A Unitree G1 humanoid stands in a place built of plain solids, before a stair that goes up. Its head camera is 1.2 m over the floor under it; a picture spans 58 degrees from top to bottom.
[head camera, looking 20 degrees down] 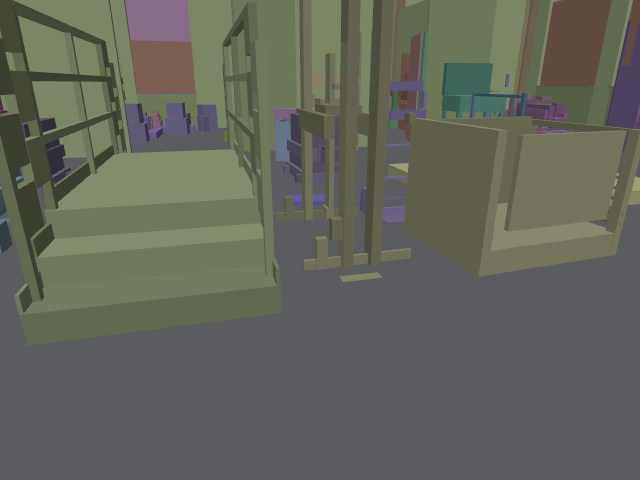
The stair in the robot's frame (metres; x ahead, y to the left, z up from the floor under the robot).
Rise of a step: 0.17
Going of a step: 0.30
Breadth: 1.25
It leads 15 degrees to the left of straight ahead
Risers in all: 3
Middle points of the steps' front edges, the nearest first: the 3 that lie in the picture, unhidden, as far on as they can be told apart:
1.95 0.82 0.17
2.24 0.89 0.34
2.53 0.97 0.51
